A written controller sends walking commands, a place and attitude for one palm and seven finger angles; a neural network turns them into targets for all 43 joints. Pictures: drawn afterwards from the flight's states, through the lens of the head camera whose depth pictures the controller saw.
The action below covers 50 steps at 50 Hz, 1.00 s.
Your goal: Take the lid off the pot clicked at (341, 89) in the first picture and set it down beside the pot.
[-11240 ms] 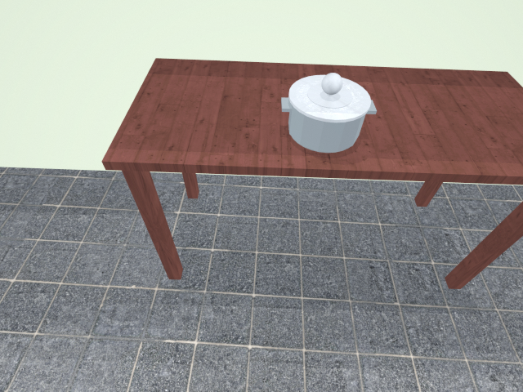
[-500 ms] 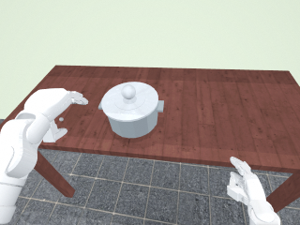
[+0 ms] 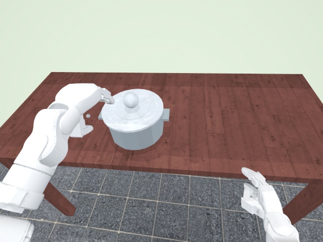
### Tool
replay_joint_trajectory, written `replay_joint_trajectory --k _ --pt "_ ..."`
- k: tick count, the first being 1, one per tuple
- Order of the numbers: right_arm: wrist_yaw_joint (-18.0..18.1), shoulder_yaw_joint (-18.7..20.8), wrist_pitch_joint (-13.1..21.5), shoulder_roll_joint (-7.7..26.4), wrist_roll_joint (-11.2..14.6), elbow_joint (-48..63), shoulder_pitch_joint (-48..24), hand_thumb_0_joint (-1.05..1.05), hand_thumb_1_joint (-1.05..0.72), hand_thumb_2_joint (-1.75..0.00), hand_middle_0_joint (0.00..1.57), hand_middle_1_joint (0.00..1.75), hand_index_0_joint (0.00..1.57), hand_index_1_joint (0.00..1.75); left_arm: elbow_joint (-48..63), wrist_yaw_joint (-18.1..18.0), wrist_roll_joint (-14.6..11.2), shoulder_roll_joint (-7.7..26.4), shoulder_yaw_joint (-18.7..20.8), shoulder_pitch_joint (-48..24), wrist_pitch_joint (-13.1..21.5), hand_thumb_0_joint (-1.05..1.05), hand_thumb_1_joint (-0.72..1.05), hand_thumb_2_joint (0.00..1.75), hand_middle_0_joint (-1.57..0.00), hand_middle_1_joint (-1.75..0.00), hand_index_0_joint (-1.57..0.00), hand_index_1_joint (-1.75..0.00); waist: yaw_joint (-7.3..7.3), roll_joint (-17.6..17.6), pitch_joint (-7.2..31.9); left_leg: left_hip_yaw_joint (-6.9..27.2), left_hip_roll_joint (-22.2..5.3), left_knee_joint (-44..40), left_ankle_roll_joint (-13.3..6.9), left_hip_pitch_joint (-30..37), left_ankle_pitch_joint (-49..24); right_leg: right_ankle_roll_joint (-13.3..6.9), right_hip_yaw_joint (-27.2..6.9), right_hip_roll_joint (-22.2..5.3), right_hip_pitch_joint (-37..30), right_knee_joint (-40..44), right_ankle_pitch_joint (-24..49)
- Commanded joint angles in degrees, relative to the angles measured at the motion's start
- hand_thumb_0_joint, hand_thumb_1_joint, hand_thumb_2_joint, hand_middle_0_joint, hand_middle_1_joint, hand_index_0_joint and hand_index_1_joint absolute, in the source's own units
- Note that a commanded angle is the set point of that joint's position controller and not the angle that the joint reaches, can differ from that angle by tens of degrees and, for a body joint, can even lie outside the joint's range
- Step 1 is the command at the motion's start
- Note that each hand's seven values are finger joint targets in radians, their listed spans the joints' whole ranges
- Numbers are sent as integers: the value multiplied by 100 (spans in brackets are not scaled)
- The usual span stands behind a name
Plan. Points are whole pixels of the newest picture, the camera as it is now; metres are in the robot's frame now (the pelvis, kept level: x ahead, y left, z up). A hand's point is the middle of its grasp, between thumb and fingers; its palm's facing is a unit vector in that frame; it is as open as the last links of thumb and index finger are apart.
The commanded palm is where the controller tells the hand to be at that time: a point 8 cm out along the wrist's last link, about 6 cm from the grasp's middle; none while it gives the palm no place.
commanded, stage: move the open hand above the knob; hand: left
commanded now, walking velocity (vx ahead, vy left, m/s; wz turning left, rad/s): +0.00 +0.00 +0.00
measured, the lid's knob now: (130, 100) +0.52 +0.13 +0.07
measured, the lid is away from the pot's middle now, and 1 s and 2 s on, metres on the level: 0.00 0.00 0.00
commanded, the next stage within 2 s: lower the open fingers around the knob in 1.72 s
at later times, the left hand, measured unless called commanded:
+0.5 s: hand (107, 100) +0.42 +0.16 +0.15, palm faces -0.27 -0.03 -0.96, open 10.5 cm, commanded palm +0.42 +0.17 +0.22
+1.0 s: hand (119, 85) +0.47 +0.14 +0.17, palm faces -0.24 -0.02 -0.97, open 10.5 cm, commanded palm +0.48 +0.14 +0.22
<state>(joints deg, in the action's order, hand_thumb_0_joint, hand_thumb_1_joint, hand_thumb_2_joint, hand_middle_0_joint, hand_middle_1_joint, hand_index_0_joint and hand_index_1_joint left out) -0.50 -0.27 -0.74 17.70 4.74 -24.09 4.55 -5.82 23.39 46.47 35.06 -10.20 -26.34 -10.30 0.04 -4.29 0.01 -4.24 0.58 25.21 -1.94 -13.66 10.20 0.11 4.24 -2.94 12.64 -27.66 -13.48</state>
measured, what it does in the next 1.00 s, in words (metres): stands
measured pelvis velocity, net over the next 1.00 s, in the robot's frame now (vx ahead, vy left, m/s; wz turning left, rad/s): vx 0.02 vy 0.01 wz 0.00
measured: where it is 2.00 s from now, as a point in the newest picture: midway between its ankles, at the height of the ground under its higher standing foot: outside the picture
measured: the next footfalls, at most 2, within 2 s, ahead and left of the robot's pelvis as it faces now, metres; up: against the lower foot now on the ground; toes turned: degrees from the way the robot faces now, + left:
none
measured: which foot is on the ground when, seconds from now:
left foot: down 0.00-1.00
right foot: down 0.00-1.00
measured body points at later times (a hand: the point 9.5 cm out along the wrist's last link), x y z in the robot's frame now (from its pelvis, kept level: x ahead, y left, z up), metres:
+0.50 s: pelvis +0.01 -0.01 +0.00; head +0.01 -0.04 +0.45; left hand +0.43 +0.16 +0.21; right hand +0.25 -0.25 -0.04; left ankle +0.04 +0.10 -0.74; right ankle +0.02 -0.12 -0.74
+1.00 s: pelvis +0.02 +0.01 +0.00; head +0.03 -0.01 +0.45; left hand +0.48 +0.14 +0.22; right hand +0.24 -0.24 -0.03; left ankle +0.04 +0.10 -0.74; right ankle +0.02 -0.12 -0.74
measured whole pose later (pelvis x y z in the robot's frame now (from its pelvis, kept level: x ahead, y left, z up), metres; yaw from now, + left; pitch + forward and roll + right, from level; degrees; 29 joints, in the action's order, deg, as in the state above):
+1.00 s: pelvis +0.02 +0.01 +0.00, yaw +0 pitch +4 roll +0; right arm -0.8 0.1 -0.7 16.3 6.1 -22.5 5.2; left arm -40.7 22.3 50.7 25.2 -18.7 -56.3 -12.6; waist 3.9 -2.2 2.9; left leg -4.6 1.2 27.1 -2.7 -18.7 12.3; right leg 0.8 3.6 -3.5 17.6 -28.9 -15.0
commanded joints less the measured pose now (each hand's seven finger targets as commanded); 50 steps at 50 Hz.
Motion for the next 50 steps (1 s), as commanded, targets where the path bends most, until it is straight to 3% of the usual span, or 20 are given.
replay_joint_trajectory --k 1,4,6,8,10,13,15,18,21,24,27,30,33,34,37,40,44,45,48,50 --pt "-54 28 -204 464 -17 283 -551 0 -90 -90 20 30 20 30 353 -274 132 1092 737 -2470 -193 0 -37 149 -81 -8 -81 -8 -108 79 1202 512 49 -411 -21 549 -113 -225 -115 240 130 433 92" --pt "-59 25 -252 478 27 315 -553 0 -90 -90 20 30 20 30 -29 -182 159 705 312 -2633 -244 0 -37 149 -81 -8 -81 -8 -13 224 985 424 67 -399 -43 412 166 -203 -134 238 284 490 -101" --pt "-32 30 -272 490 39 324 -562 0 -90 -90 20 30 20 30 15 -171 220 825 291 -3101 -226 0 -37 149 -81 -8 -81 -8 13 147 1050 435 99 -407 -54 419 378 -202 -152 215 312 486 -277" --pt "-23 42 -232 503 15 374 -535 0 -90 -90 20 30 20 30 314 -196 236 1214 601 -3476 -136 0 -37 149 -81 -8 -81 -8 -23 -8 1450 483 120 -290 -75 579 46 -243 -213 205 88 382 47" --pt "12 16 -230 458 -1 290 -544 0 -90 -90 20 30 20 30 50 -179 291 1243 568 -3901 -165 0 -37 149 -81 -8 -81 -8 -7 -158 1587 501 146 -281 -82 644 -96 -253 -195 193 51 340 204" --pt "29 25 -249 511 0 211 -333 0 -90 -90 20 30 20 30 -460 -206 271 1566 910 -3897 -157 0 -37 149 -81 -8 -81 -8 -5 104 1587 459 140 -204 -100 522 -297 -239 -237 178 -92 362 524" --pt "41 2 -282 497 19 176 -332 0 -90 -90 20 30 20 30 -954 -172 286 1363 754 -3783 -191 0 -37 149 -81 -8 -81 -8 -6 344 1417 408 134 -236 -92 365 -239 -207 -222 169 -87 356 555" --pt "-31 32 -323 473 69 247 -321 0 -90 -90 20 30 20 30 -1151 -83 215 468 48 -3733 -248 0 -37 149 -81 -8 -81 -8 137 240 1212 383 146 -178 -89 379 -245 -218 -191 164 176 372 616" --pt "-14 42 -371 517 56 220 -273 0 -90 -90 20 30 20 30 -1337 -10 305 703 144 -4013 -274 0 -37 149 -81 -8 -81 -8 149 376 1302 348 168 -164 -105 374 -116 -185 -222 169 158 381 569" --pt "19 33 -370 529 23 262 -264 0 -90 -90 20 30 20 30 -930 -5 350 1164 425 -4688 -95 0 -37 149 -81 -8 -81 -8 152 217 1799 371 186 -117 -141 533 -450 -206 -272 139 -129 294 969" --pt "39 45 -356 444 26 196 -164 0 -90 -90 20 30 20 30 -976 -48 347 873 234 -5032 -8 0 -37 149 -81 -8 -81 -8 214 -66 1844 416 164 -76 -140 780 -697 -240 -228 164 70 259 1080" --pt "23 59 -384 499 17 120 14 0 -90 -90 20 30 20 30 -1383 -151 361 1064 476 -4887 2 0 -37 149 -81 -8 -81 -8 181 82 1800 411 132 -78 -130 663 -781 -247 -203 171 11 259 1201" --pt "-31 70 -434 510 50 120 61 0 -90 -90 20 30 20 30 -1719 -220 333 568 155 -4708 -86 0 -37 149 -81 -8 -81 -8 213 92 1668 409 123 -53 -110 571 -956 -268 -161 160 111 244 1337" --pt "-56 69 -447 495 40 114 38 0 -90 -90 20 30 20 30 -1731 -244 404 604 186 -4734 -135 0 -37 149 -81 -8 -81 -8 179 101 1694 425 88 -82 -81 599 -952 -267 -138 181 163 199 1253" --pt "-95 85 -492 466 55 119 -1 0 -90 -90 20 30 20 30 -1866 -234 450 28 -327 -5021 -303 0 -37 149 -81 -8 -81 -8 295 130 1604 430 88 -69 -65 621 -804 -258 -109 210 458 189 1042" --pt "-58 103 -488 531 41 92 87 0 -90 -90 20 30 20 30 -1979 -255 480 581 89 -5419 -333 0 -37 149 -81 -8 -81 -8 285 218 1771 448 96 -73 -87 604 -700 -264 -138 208 331 182 1010" --pt "15 114 -427 489 9 3 246 0 -90 -90 20 30 20 30 -1912 -331 516 588 43 -6296 -235 0 -37 149 -81 -8 -81 -8 363 25 2166 485 102 -61 -105 835 -804 -270 -167 203 330 167 1067" --pt "27 105 -405 469 13 -8 231 0 -90 -90 20 30 20 30 -1980 -349 540 442 -80 -6403 -206 0 -37 149 -81 -8 -81 -8 387 -180 2185 499 95 -38 -87 939 -915 -294 -158 206 456 129 1080" --pt "19 135 -416 463 0 -122 417 0 -90 -90 20 30 20 30 -2598 -402 507 12 -281 -6172 -234 0 -37 149 -81 -8 -81 -8 453 0 2050 524 52 19 -72 907 -1134 -298 -115 230 661 152 1122" --pt "6 131 -432 487 -4 -203 481 0 -90 -90 20 30 20 30 -3119 -434 585 15 -254 -6160 -323 0 -37 149 -81 -8 -81 -8 439 138 1847 511 40 -29 -39 718 -918 -288 -83 246 751 110 994"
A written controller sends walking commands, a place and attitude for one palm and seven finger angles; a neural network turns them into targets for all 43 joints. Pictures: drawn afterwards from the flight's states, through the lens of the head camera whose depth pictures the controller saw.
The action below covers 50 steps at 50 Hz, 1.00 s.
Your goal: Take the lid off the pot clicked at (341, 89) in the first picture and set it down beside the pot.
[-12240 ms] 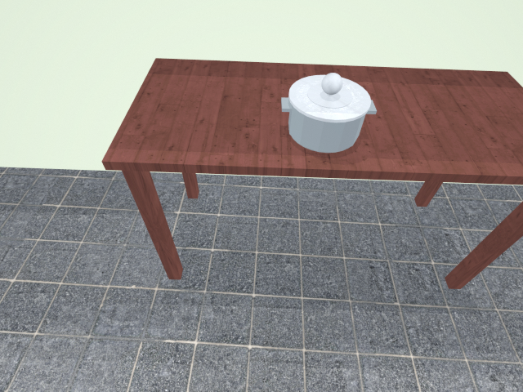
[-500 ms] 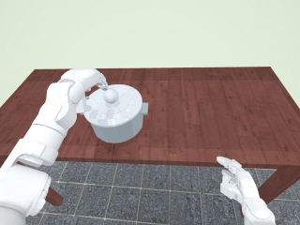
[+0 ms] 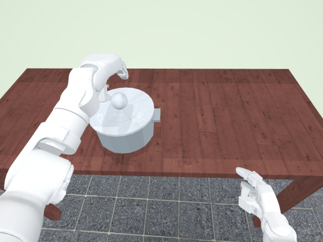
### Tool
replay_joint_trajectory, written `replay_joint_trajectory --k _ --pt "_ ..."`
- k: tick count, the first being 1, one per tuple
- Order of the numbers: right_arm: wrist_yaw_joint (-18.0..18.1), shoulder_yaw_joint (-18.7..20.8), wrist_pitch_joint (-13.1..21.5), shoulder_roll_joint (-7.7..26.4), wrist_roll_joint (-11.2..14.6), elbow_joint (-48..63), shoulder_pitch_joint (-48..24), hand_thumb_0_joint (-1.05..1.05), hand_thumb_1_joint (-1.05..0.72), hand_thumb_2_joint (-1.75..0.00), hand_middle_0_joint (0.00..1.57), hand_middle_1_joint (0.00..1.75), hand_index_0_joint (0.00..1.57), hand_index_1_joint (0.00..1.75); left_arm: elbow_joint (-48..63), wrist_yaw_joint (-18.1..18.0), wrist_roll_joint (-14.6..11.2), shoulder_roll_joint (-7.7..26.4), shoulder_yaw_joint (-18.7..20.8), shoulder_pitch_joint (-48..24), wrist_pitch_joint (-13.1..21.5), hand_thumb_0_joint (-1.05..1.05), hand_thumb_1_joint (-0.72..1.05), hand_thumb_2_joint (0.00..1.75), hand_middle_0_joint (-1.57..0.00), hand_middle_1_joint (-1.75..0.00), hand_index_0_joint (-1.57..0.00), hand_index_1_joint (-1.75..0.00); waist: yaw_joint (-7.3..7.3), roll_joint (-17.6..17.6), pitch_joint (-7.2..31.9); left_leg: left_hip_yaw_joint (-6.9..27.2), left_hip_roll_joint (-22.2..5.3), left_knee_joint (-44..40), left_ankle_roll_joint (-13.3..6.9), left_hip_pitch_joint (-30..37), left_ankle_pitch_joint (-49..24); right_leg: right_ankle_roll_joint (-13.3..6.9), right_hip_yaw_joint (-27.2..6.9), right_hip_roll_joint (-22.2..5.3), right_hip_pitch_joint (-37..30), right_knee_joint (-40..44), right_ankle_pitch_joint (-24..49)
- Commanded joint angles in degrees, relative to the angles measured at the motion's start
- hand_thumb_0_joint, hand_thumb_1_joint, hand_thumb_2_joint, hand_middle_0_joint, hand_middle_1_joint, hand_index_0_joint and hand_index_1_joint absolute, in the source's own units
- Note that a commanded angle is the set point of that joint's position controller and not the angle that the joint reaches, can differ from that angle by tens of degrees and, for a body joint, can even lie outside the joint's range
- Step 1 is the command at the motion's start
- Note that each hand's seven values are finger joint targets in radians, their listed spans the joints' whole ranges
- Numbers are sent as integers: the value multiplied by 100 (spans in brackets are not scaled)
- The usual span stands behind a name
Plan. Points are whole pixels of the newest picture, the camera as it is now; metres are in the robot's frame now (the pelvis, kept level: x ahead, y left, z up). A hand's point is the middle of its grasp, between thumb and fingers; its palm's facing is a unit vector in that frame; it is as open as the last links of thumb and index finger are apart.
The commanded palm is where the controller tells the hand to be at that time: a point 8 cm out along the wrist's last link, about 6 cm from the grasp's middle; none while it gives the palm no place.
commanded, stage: move the open hand above the knob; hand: left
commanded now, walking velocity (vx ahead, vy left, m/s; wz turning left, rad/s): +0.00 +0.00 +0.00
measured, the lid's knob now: (119, 100) +0.50 +0.13 +0.07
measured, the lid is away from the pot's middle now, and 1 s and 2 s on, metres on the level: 0.00 0.00 0.00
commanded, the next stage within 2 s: lower the open fingers around the knob in 0.72 s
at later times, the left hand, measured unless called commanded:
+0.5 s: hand (108, 82) +0.46 +0.13 +0.17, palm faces -0.23 -0.04 -0.97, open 10.5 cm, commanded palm +0.46 +0.14 +0.23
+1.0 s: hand (112, 86) +0.47 +0.12 +0.16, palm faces -0.31 -0.04 -0.95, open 10.5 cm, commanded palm +0.47 +0.13 +0.21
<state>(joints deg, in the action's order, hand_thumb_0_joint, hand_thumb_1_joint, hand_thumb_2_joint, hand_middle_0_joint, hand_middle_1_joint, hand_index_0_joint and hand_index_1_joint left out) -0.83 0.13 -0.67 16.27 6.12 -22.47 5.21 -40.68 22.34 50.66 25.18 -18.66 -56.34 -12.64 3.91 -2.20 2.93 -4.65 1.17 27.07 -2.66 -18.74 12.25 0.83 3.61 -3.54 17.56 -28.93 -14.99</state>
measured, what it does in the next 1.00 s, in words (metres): stands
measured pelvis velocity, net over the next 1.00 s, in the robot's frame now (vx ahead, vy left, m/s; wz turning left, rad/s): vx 0.00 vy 0.00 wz -0.01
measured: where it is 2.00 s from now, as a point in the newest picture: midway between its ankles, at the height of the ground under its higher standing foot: outside the picture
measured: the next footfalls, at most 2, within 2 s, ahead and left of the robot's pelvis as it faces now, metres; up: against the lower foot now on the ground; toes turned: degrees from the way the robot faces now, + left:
none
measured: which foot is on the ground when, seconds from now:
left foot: down 0.00-1.00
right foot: down 0.00-1.00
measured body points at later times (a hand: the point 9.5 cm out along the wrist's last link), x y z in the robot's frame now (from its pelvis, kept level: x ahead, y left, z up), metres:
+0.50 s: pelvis +0.00 +0.01 +0.00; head +0.01 -0.01 +0.45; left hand +0.47 +0.13 +0.23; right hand +0.22 -0.25 -0.03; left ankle +0.02 +0.09 -0.74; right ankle +0.00 -0.13 -0.74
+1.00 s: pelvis +0.00 +0.00 +0.00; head +0.02 -0.02 +0.45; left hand +0.48 +0.12 +0.21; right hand +0.22 -0.25 -0.03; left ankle +0.02 +0.09 -0.74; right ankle +0.00 -0.13 -0.74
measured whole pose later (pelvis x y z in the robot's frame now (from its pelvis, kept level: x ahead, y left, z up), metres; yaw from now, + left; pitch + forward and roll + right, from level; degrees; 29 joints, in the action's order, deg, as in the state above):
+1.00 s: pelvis +0.00 +0.00 +0.00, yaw -1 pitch +5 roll +0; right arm -0.1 -1.4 0.0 15.5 5.8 -22.2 4.7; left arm -53.0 21.2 51.9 21.9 -18.1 -62.4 -14.7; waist 4.9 -2.0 3.9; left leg -5.2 1.0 27.5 -2.7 -20.5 12.4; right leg 0.9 2.8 -3.3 19.8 -29.5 -15.0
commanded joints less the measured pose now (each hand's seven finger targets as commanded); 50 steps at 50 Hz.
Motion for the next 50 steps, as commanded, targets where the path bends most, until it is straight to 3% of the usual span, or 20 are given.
replay_joint_trajectory --k 1,5,8,11,14,16,18,19,20,24,27,29,32,38,41,44,45,47,49,50 --pt "42 85 -451 641 -133 -372 407 0 -90 -90 20 30 20 30 220 -336 167 1018 601 -3181 -123 0 -37 149 -81 -8 -81 -8 64 47 1525 523 -11 -224 34 1142 -1038 -349 -38 304 217 243 1150" --pt "0 95 -442 619 -175 -124 294 0 -90 -90 20 30 20 30 731 -313 216 1125 753 -3041 -63 0 -37 149 -81 -8 -81 -8 -81 -137 2121 570 -35 -135 25 1461 -1719 -362 -96 257 12 134 1515" --pt "-4 93 -493 605 -157 -115 286 0 -90 -90 20 30 20 30 558 -282 179 919 614 -2912 -86 0 -37 149 -81 -8 -81 -8 -29 91 1822 560 -59 -129 14 1278 -1659 -358 -85 265 111 205 1441" --pt "16 93 -530 605 -135 -205 290 0 -90 -90 20 30 20 30 444 -289 201 820 470 -3282 -176 0 -37 149 -81 -8 -81 -8 52 124 1471 533 -61 -226 23 1196 -1166 -343 -48 293 351 247 1114" --pt "75 89 -474 620 -156 -160 292 0 -90 -90 20 30 20 30 714 -314 171 1131 684 -3601 -84 0 -37 149 -81 -8 -81 -8 29 -43 1774 551 -35 -246 2 1321 -1110 -360 -102 271 201 237 1130" --pt "84 90 -444 563 -148 -204 335 0 -90 -90 20 30 20 30 831 -337 196 803 411 -3812 -32 0 -37 149 -81 -8 -81 -8 79 -311 1861 609 -57 -221 32 1549 -1268 -368 -72 277 406 216 1049" --pt "74 121 -409 567 -174 -200 410 0 -90 -90 20 30 20 30 934 -374 172 777 451 -3734 17 0 -37 149 -81 -8 -81 -8 66 -349 1979 646 -70 -165 28 1637 -1465 -384 -71 276 399 251 1109" --pt "70 123 -411 596 -193 -242 435 0 -90 -90 20 30 20 30 770 -416 248 1114 741 -3561 -10 0 -37 149 -81 -8 -81 -8 6 -228 2041 629 -74 -159 26 1617 -1434 -379 -91 292 287 228 1161" --pt "77 96 -429 588 -175 -241 399 0 -90 -90 20 30 20 30 624 -420 250 981 603 -3521 -37 0 -37 149 -81 -8 -81 -8 31 -261 1977 603 -62 -190 42 1551 -1364 -376 -84 288 320 221 1132" --pt "65 75 -448 612 -166 -212 337 0 -90 -90 20 30 20 30 510 -445 235 1069 708 -3270 -128 0 -37 149 -81 -8 -81 -8 -29 37 1896 540 -62 -209 37 1271 -1313 -367 -87 265 98 212 1322" --pt "45 77 -475 581 -142 -229 285 0 -90 -90 20 30 20 30 483 -371 228 625 318 -3373 -228 0 -37 149 -81 -8 -81 -8 45 -27 1668 524 -44 -196 37 1242 -1227 -354 -63 279 296 234 1230" --pt "53 74 -463 623 -154 -165 263 0 -90 -90 20 30 20 30 509 -329 213 933 574 -3209 -211 0 -37 149 -81 -8 -81 -8 -6 73 1779 518 -29 -180 7 1228 -1281 -356 -101 269 124 232 1340" --pt "88 59 -489 585 -130 -230 265 0 -90 -90 20 30 20 30 431 -249 194 727 365 -3475 -212 0 -37 149 -81 -8 -81 -8 89 3 1570 510 -9 -211 12 1207 -1011 -349 -77 277 305 269 1135" --pt "135 76 -397 574 -160 -251 368 0 -90 -90 20 30 20 30 752 -317 138 866 496 -3825 36 0 -37 149 -81 -8 -81 -8 95 -253 1904 565 -21 -177 2 1473 -1160 -380 -111 267 288 281 1152" --pt "160 60 -415 589 -158 -376 435 0 -90 -90 20 30 20 30 293 -417 236 1030 637 -3677 -30 0 -37 149 -81 -8 -81 -8 72 -52 1782 510 -35 -231 11 1282 -942 -355 -96 283 236 275 1099" --pt "161 27 -448 627 -122 -426 401 0 -90 -90 20 30 20 30 -492 -414 253 778 435 -3351 -248 0 -37 149 -81 -8 -81 -8 120 286 1432 452 -39 -268 34 899 -658 -326 -85 281 284 278 1020" --pt "157 21 -456 637 -110 -422 370 0 -90 -90 20 30 20 30 -541 -406 264 660 311 -3449 -295 0 -37 149 -81 -8 -81 -8 144 193 1317 448 -32 -281 45 837 -547 -322 -84 277 384 284 931" --pt "158 42 -423 628 -137 -356 390 0 -90 -90 20 30 20 30 -346 -368 263 668 336 -3570 -270 0 -37 149 -81 -8 -81 -8 131 81 1564 447 2 -222 13 995 -704 -330 -116 276 312 252 1069" --pt "190 48 -414 654 -172 -289 388 0 -90 -90 20 30 20 30 -155 -308 234 1057 665 -3551 -139 0 -37 149 -81 -8 -81 -8 103 154 1872 436 16 -160 -30 1054 -901 -321 -180 247 39 241 1375" --pt "200 43 -415 636 -171 -269 399 0 -90 -90 20 30 20 30 14 -282 248 1044 608 -3685 -77 0 -37 149 -81 -8 -81 -8 115 45 2058 420 28 -138 -42 1150 -1029 -317 -201 238 -36 218 1515"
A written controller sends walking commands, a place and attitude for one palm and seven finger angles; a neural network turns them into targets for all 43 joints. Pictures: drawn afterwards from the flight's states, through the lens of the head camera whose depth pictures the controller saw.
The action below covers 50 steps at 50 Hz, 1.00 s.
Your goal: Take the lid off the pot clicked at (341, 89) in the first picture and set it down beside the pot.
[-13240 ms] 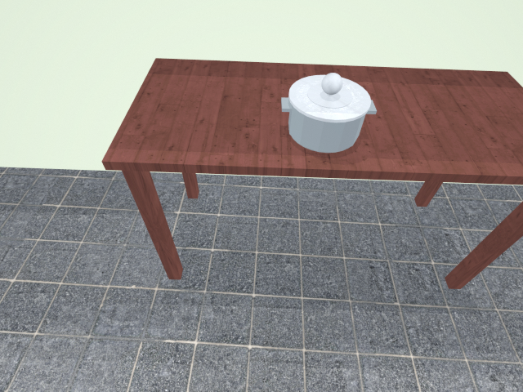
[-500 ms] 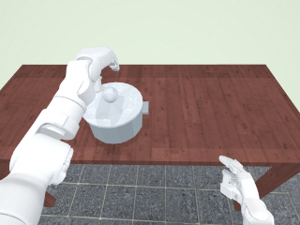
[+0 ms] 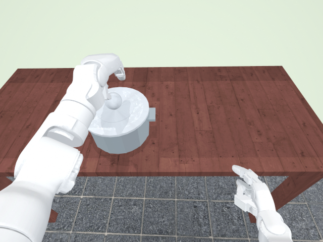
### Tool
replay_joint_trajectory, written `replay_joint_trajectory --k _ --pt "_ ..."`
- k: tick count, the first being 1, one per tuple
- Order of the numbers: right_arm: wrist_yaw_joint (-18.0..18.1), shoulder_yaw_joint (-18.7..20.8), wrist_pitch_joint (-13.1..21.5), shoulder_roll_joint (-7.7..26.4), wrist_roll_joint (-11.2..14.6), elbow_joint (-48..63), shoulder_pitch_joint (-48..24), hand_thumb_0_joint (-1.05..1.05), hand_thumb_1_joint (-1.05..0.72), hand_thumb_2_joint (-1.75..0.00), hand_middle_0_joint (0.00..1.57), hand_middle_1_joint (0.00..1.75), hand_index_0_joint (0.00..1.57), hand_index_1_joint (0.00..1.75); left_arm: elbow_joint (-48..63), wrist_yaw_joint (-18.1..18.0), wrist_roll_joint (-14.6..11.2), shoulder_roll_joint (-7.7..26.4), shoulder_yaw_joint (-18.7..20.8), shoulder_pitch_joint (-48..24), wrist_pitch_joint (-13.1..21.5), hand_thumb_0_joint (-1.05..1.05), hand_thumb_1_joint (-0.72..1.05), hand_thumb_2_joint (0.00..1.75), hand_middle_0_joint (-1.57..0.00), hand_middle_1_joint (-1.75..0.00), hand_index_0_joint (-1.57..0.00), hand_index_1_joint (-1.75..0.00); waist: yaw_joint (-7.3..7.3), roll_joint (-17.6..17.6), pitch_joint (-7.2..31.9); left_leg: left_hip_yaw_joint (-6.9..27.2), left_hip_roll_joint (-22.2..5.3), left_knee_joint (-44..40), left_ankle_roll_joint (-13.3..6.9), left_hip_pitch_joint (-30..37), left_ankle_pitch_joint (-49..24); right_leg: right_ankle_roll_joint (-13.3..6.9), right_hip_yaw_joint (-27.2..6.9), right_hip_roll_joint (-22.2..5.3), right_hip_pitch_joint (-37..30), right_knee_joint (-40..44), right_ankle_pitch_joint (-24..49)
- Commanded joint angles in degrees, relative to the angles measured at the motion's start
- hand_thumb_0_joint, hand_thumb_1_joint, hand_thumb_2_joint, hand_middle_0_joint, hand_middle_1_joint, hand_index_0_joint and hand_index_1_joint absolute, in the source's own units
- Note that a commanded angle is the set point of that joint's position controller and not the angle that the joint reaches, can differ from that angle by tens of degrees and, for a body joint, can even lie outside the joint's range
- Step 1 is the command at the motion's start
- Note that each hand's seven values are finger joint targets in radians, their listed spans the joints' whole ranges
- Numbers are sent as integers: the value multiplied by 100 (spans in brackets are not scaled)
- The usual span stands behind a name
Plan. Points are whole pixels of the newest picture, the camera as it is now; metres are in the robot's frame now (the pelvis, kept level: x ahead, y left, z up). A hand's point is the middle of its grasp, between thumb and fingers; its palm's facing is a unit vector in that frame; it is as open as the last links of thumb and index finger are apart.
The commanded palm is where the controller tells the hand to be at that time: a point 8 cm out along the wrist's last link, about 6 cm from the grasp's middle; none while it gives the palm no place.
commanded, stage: lower the open fingers around the knob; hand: left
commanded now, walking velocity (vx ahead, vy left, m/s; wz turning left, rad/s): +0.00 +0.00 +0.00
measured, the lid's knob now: (113, 100) +0.50 +0.13 +0.07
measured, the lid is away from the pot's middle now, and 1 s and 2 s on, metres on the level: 0.00 0.00 0.00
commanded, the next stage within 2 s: close the fingers and squeeze the knob in 1.00 s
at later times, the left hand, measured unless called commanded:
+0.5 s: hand (108, 95) +0.47 +0.13 +0.12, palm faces -0.31 -0.04 -0.95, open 10.5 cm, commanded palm +0.46 +0.14 +0.18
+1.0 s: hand (110, 103) +0.46 +0.13 +0.10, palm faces -0.33 -0.04 -0.94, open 10.5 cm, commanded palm +0.47 +0.13 +0.16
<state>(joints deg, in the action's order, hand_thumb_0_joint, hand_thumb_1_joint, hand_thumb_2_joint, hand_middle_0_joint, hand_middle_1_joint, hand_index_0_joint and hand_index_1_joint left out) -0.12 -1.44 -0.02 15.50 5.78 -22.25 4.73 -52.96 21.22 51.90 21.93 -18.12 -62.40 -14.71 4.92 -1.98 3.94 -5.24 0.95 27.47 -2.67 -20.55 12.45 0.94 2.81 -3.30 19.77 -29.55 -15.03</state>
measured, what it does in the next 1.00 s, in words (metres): stands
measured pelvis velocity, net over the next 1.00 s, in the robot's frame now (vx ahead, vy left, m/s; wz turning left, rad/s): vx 0.00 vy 0.01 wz -0.01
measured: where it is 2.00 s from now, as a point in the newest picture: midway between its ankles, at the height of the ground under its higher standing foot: outside the picture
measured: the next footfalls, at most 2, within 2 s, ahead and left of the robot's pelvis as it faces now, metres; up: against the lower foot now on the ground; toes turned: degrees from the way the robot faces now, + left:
none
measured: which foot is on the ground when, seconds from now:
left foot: down 0.00-1.00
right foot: down 0.00-1.00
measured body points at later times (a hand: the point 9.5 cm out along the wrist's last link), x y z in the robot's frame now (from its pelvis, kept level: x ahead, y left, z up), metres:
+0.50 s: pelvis +0.01 +0.01 +0.00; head +0.03 +0.00 +0.45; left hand +0.48 +0.13 +0.18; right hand +0.23 -0.25 -0.03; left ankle +0.02 +0.09 -0.74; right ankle +0.00 -0.13 -0.74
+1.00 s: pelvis +0.00 +0.01 +0.00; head +0.02 +0.00 +0.45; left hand +0.47 +0.13 +0.15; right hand +0.23 -0.24 -0.03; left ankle +0.02 +0.09 -0.74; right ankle +0.00 -0.13 -0.74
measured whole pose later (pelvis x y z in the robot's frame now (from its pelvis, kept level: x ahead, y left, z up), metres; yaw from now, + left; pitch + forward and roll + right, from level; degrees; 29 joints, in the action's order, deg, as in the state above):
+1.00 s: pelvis +0.00 +0.01 +0.00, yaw -1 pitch +7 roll +0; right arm 0.4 -0.7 0.2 14.6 5.6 -22.0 4.7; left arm -56.1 14.1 52.6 19.7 -18.2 -57.1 -10.7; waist 5.0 -1.4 5.4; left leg -5.7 0.5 30.6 -3.0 -24.2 14.0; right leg 1.2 2.2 -3.0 22.9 -31.2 -15.5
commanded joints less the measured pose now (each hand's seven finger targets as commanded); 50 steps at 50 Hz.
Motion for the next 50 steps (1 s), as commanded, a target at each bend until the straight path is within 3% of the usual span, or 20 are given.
replay_joint_trajectory --k 1,2,3,7,9,12,16,20,21,22,24,27,31,33,37,40,43,45,48,50 --pt "143 209 -477 683 -144 -278 460 0 -90 -90 20 30 20 30 1370 -163 125 1459 652 -3099 182 0 -37 149 -81 -8 -81 -8 -1 88 2012 472 39 -151 -61 1412 -1176 -325 -122 214 -296 290 1635" --pt "145 198 -479 672 -134 -251 449 0 -90 -90 20 30 20 30 1451 -160 152 1411 575 -3091 240 0 -37 149 -81 -8 -81 -8 -2 -80 2050 465 36 -141 -51 1459 -1287 -328 -120 214 -257 274 1659" --pt "146 208 -472 642 -140 -237 458 0 -90 -90 20 30 20 30 1395 -153 99 1217 490 -2963 298 0 -37 149 -81 -8 -81 -8 27 7 1973 497 23 -91 -69 1403 -1384 -338 -108 223 -196 300 1692" --pt "181 203 -508 722 -104 -405 573 0 -90 -90 20 30 20 30 802 -254 140 1438 635 -2690 270 0 -37 149 -81 -8 -81 -8 49 271 1430 435 -16 -161 -49 1069 -910 -303 -81 261 -28 347 1411" --pt "160 228 -489 686 -137 -310 543 0 -90 -90 20 30 20 30 1274 -288 113 1433 675 -2843 387 0 -37 149 -81 -8 -81 -8 2 -111 1740 446 -4 -119 -51 1280 -1139 -336 -103 231 -88 301 1550" --pt "106 250 -524 634 -130 -314 552 0 -90 -90 20 30 20 30 1509 -300 148 951 286 -2878 441 0 -37 149 -81 -8 -81 -8 71 -455 1873 510 -44 -34 -14 1623 -1565 -345 -60 263 229 252 1523" --pt "62 297 -565 661 -139 -362 659 0 -90 -90 20 30 20 30 1429 -387 72 1069 496 -2629 422 0 -37 149 -81 -8 -81 -8 59 -162 1855 544 -78 14 -20 1588 -1672 -335 -26 293 231 226 1572" --pt "38 309 -557 639 -143 -348 648 0 -90 -90 20 30 20 30 1608 -528 88 963 425 -2765 431 0 -37 149 -81 -8 -81 -8 33 -367 1928 571 -84 22 6 1650 -1771 -353 -12 289 321 181 1510" --pt "40 308 -570 662 -140 -373 690 0 -90 -90 20 30 20 30 1406 -588 125 1150 596 -2577 412 0 -37 149 -81 -8 -81 -8 9 -282 1922 582 -109 15 16 1622 -1791 -353 -9 303 303 172 1483" --pt "34 296 -585 656 -140 -390 665 0 -90 -90 20 30 20 30 1378 -622 158 1012 463 -2607 393 0 -37 149 -81 -8 -81 -8 31 -339 1882 593 -118 14 39 1612 -1794 -356 4 303 382 160 1443" --pt "22 311 -590 655 -155 -367 647 0 -90 -90 20 30 20 30 1402 -699 170 1128 612 -2483 398 0 -37 149 -81 -8 -81 -8 -22 -302 1951 587 -139 33 37 1590 -1865 -358 -13 295 310 147 1491" --pt "8 288 -637 653 -133 -400 619 0 -90 -90 20 30 20 30 1084 -783 200 943 466 -2337 283 0 -37 149 -81 -8 -81 -8 3 -171 1720 567 -148 -15 73 1380 -1622 -358 23 312 370 127 1371" --pt "12 306 -657 651 -138 -382 587 0 -90 -90 20 30 20 30 1128 -836 169 740 324 -2454 231 0 -37 149 -81 -8 -81 -8 44 -193 1779 556 -139 -29 62 1402 -1455 -353 4 307 413 131 1269" --pt "52 310 -651 669 -139 -403 594 0 -90 -90 20 30 20 30 929 -829 130 770 385 -2466 257 0 -37 149 -81 -8 -81 -8 84 7 1652 552 -134 -35 40 1252 -1208 -355 -9 303 437 177 1158" --pt "114 303 -614 653 -133 -472 668 0 -90 -90 20 30 20 30 953 -876 175 733 298 -2677 328 0 -37 149 -81 -8 -81 -8 129 -252 1759 539 -112 -27 38 1411 -1052 -355 -19 320 562 159 1016" --pt "163 277 -600 685 -141 -535 712 0 -90 -90 20 30 20 30 826 -930 181 952 461 -2684 406 0 -37 149 -81 -8 -81 -8 140 -149 1751 534 -115 -24 38 1267 -958 -354 -33 315 467 136 1061" --pt "154 309 -555 632 -147 -521 690 0 -90 -90 20 30 20 30 947 -928 137 550 212 -2726 455 0 -37 149 -81 -8 -81 -8 170 -242 1844 540 -133 55 27 1406 -1134 -353 -33 305 612 151 1086" --pt "138 313 -560 647 -152 -521 711 0 -90 -90 20 30 20 30 950 -949 156 623 253 -2691 446 0 -37 149 -81 -8 -81 -8 164 -335 1899 539 -131 55 45 1485 -1120 -348 -38 318 631 136 1082" --pt "165 302 -558 671 -153 -542 727 0 -90 -90 20 30 20 30 808 -962 117 862 495 -2643 451 0 -37 149 -81 -8 -81 -8 147 -93 1823 506 -127 57 19 1249 -1068 -347 -57 306 466 136 1186" --pt "161 277 -580 671 -145 -548 706 0 -90 -90 20 30 20 30 794 -999 164 821 418 -2709 393 0 -37 149 -81 -8 -81 -8 143 -126 1754 498 -129 30 38 1207 -997 -345 -40 318 494 113 1169"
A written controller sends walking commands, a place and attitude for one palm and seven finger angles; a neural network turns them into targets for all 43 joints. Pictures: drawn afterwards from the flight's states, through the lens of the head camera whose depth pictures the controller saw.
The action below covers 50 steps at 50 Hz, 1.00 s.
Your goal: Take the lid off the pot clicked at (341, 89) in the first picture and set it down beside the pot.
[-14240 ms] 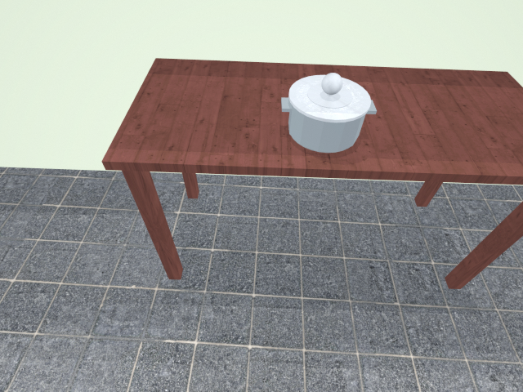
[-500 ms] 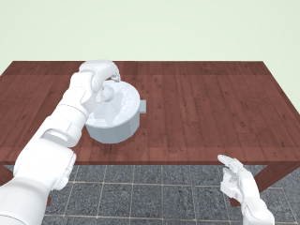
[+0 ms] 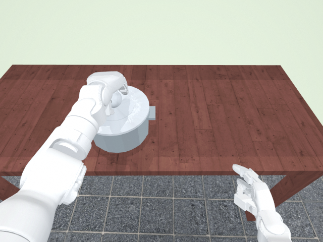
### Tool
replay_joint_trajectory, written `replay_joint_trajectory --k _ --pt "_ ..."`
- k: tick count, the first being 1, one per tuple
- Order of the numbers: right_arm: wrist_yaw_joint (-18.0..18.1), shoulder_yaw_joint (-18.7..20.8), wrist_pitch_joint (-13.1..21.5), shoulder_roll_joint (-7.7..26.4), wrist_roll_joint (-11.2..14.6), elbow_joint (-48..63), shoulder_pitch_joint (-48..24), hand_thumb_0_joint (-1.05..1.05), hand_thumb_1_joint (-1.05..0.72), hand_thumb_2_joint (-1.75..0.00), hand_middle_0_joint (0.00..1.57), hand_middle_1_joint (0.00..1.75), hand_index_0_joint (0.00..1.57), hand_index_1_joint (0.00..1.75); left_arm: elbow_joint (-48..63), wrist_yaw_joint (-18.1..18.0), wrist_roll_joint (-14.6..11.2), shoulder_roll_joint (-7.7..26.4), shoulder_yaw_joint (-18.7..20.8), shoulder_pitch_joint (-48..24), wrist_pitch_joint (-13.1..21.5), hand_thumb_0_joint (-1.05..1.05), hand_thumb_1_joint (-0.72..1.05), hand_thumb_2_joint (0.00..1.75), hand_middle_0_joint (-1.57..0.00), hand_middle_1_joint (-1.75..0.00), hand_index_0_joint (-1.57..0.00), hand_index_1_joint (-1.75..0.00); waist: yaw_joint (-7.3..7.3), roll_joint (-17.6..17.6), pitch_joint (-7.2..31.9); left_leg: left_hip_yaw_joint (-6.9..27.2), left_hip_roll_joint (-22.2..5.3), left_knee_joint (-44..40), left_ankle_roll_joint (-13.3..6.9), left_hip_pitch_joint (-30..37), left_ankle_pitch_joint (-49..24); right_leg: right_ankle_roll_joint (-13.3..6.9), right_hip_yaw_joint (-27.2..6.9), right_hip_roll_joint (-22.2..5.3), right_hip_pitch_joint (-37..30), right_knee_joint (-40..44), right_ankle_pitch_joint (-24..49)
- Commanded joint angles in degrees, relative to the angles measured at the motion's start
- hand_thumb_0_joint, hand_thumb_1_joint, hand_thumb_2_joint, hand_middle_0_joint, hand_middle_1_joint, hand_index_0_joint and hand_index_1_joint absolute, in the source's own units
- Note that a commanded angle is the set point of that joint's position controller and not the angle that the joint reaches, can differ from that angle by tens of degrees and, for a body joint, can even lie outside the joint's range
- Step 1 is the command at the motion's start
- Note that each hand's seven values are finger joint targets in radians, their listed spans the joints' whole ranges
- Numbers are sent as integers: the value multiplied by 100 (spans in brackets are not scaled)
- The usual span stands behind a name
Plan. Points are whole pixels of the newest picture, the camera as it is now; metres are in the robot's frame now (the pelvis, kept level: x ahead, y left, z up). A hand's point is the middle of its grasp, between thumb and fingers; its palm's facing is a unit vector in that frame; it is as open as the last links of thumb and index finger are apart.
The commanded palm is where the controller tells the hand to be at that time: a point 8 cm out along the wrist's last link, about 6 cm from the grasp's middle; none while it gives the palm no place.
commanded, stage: close the fingers and squeeze the knob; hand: left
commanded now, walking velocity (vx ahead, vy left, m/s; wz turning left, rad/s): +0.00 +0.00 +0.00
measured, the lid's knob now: (113, 98) +0.50 +0.13 +0.08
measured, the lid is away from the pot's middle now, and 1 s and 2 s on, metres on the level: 0.00 0.00 0.01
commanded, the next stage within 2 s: lift the lid straight up in 1.62 s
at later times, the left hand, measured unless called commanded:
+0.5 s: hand (110, 100) +0.46 +0.13 +0.10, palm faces -0.33 -0.05 -0.94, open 9.7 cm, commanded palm +0.46 +0.13 +0.16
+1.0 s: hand (109, 100) +0.47 +0.13 +0.10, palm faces -0.33 -0.05 -0.94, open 8.3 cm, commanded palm +0.47 +0.13 +0.16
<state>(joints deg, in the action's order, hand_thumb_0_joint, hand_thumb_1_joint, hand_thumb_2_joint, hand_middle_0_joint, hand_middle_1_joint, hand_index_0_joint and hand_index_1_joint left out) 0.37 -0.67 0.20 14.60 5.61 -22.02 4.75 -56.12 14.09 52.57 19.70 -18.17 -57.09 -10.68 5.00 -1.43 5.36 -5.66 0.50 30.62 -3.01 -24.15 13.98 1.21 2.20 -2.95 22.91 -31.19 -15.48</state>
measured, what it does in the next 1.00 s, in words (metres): stands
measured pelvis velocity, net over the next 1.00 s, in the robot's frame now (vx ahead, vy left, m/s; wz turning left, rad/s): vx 0.00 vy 0.00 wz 0.00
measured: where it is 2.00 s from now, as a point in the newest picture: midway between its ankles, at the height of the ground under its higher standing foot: outside the picture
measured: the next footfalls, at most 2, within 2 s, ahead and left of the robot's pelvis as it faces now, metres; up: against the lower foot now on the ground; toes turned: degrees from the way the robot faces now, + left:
none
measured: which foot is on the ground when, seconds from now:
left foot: down 0.00-1.00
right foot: down 0.00-1.00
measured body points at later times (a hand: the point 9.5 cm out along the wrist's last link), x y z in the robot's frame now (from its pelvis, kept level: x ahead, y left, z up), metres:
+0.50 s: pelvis +0.00 +0.00 +0.00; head +0.03 -0.01 +0.45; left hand +0.47 +0.13 +0.16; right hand +0.23 -0.25 -0.03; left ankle +0.01 +0.09 -0.73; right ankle +0.00 -0.14 -0.73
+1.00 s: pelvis +0.00 +0.00 +0.00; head +0.03 +0.00 +0.45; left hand +0.48 +0.14 +0.16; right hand +0.23 -0.25 -0.03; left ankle +0.01 +0.09 -0.73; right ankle +0.00 -0.14 -0.73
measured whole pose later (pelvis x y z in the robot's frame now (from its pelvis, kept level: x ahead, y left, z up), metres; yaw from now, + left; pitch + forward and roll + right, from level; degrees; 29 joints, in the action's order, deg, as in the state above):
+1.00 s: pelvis +0.00 +0.00 +0.00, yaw +0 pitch +8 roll +0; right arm 0.4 -0.3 -0.3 14.7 5.7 -21.4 5.3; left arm -56.4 14.3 53.1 19.9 -17.7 -57.2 -11.2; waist 5.3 -1.4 5.7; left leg -5.7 0.4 31.0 -3.2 -24.4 14.6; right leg 1.3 2.0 -2.8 23.0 -30.9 -15.7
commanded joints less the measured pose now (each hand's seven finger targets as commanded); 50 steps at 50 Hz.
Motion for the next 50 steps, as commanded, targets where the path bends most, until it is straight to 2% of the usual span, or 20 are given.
replay_joint_trajectory --k 1,2,5,6,9,13,15,18,20,21,22,23,28,31,32,35,39,43,46,50 --pt "99 227 -579 717 -133 -530 711 0 -90 -90 20 30 20 30 1251 -280 54 823 269 -3241 -5 0 -37 149 -81 -8 -81 -8 146 -259 1694 536 -77 -262 59 1669 -1260 -370 33 280 172 279 1259" --pt "99 217 -594 751 -130 -540 711 0 -90 -90 20 30 20 30 1089 -293 124 1063 468 -3086 -17 0 -37 149 -81 -8 -81 -8 106 -176 1715 542 -75 -246 68 1659 -1358 -377 14 286 149 262 1324" --pt "77 206 -626 731 -137 -488 683 0 -90 -90 20 30 20 30 1058 -270 133 978 411 -2877 -21 0 -37 149 -81 -8 -81 -8 82 -219 1722 527 -64 -216 71 1624 -1475 -375 6 288 102 250 1433" --pt "85 202 -646 728 -132 -510 688 0 -90 -90 20 30 20 30 855 -280 125 1014 449 -2740 -76 0 -20 111 -66 -31 -66 -31 95 -116 1476 484 -83 -230 69 1469 -1335 -364 19 286 97 279 1401" --pt "104 181 -666 764 -124 -488 657 0 -90 -90 20 30 20 30 932 -289 152 1234 570 -2903 -90 0 -17 111 -62 -45 -62 -45 91 -69 1490 471 -76 -254 65 1328 -1199 -366 -2 271 -26 268 1419" --pt "121 197 -621 697 -130 -407 602 0 -90 -90 20 30 20 30 1404 -236 99 1073 460 -3181 -7 0 -13 111 -59 -58 -59 -58 94 -257 1843 494 -47 -207 27 1593 -1469 -370 -25 260 -84 281 1567" --pt "129 188 -634 738 -133 -474 676 0 -90 -90 20 30 20 30 1274 -254 148 1298 582 -3137 -10 0 -11 111 -59 -63 -59 -63 100 -285 1826 490 -55 -226 42 1642 -1389 -363 -23 279 -41 281 1503" --pt "113 210 -606 692 -133 -428 646 0 -90 -90 20 30 20 30 1468 -229 128 1092 470 -3097 41 0 -8 111 -58 -70 -58 -70 82 -362 1888 506 -53 -181 30 1696 -1614 -379 -21 269 -40 284 1615" --pt "94 195 -650 724 -120 -482 669 0 -90 -90 20 30 20 30 1130 -234 140 1035 416 -2889 -16 0 -6 110 -58 -74 -58 -74 109 -235 1669 513 -67 -205 55 1620 -1484 -367 11 295 75 284 1491" --pt "87 208 -667 713 -113 -510 685 0 -90 -90 20 30 20 30 1037 -217 105 811 256 -2835 -64 0 -4 110 -59 -75 -59 -75 155 -151 1494 502 -92 -212 53 1555 -1433 -359 41 296 144 290 1443" --pt "85 208 -676 747 -109 -529 684 0 -90 -90 20 30 20 30 1026 -224 127 1044 440 -2874 -78 0 -3 109 -59 -77 -59 -77 122 -51 1534 494 -85 -237 54 1509 -1324 -353 27 302 101 294 1409" --pt "86 207 -661 741 -116 -470 631 0 -90 -90 20 30 20 30 1162 -189 92 903 328 -2960 -35 0 -2 109 -59 -79 -59 -79 132 -149 1553 495 -64 -232 47 1496 -1358 -371 13 281 104 307 1428" --pt "137 171 -659 738 -118 -457 629 0 -90 -90 20 30 20 30 1139 -196 100 1274 589 -2977 10 0 4 106 -60 -86 -60 -86 93 -126 1689 481 -30 -243 30 1445 -1311 -368 -25 271 -119 310 1510" --pt "149 180 -646 725 -100 -525 669 0 -90 -90 20 30 20 30 1034 -219 131 1013 333 -3070 -55 0 8 104 -62 -89 -62 -89 150 -271 1446 461 -66 -260 45 1418 -1098 -364 11 283 63 322 1308" --pt "153 180 -634 756 -113 -542 709 0 -90 -90 20 30 20 30 1089 -236 149 1246 530 -3084 -39 0 9 104 -62 -90 -62 -90 116 -210 1631 475 -57 -257 36 1507 -1186 -363 -4 294 11 314 1375" --pt "167 160 -642 761 -115 -484 675 0 -90 -90 20 30 20 30 1102 -212 162 1368 603 -2972 6 0 13 101 -64 -93 -64 -93 99 -235 1760 482 -43 -240 48 1519 -1329 -362 -13 280 -94 289 1510" --pt "126 205 -637 731 -126 -508 711 0 -90 -90 20 30 20 30 1041 -224 187 982 363 -3010 -6 0 19 97 -66 -96 -66 -96 146 -330 1598 550 -117 -193 66 1628 -1506 -376 48 296 213 265 1355" --pt "125 196 -636 754 -151 -457 723 0 -90 -90 20 30 20 30 1109 -224 128 1263 635 -2971 17 0 25 92 -69 -98 -69 -98 85 -255 1844 546 -63 -180 53 1632 -1637 -381 2 289 14 255 1540" --pt "92 237 -654 712 -127 -495 725 0 -90 -90 20 30 20 30 1196 -228 113 696 174 -3129 -22 0 30 88 -71 -100 -71 -100 191 -330 1659 561 -127 -183 65 1746 -1617 -365 62 299 305 267 1365" --pt "97 207 -661 771 -133 -509 753 0 -90 -90 20 30 20 30 1010 -258 153 1070 459 -3084 -54 0 36 82 -75 -101 -75 -101 136 -244 1644 569 -92 -221 74 1626 -1509 -379 38 314 220 247 1347"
